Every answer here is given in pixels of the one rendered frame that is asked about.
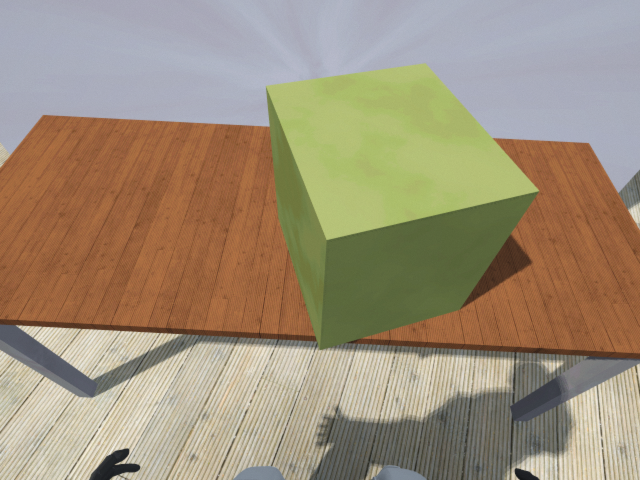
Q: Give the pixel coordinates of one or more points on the table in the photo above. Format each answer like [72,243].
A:
[172,227]

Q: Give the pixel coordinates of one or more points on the carton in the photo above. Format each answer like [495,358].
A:
[392,198]

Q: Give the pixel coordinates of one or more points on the robot left hand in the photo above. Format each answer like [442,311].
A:
[107,469]

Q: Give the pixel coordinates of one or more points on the robot right shin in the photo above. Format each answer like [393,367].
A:
[388,466]

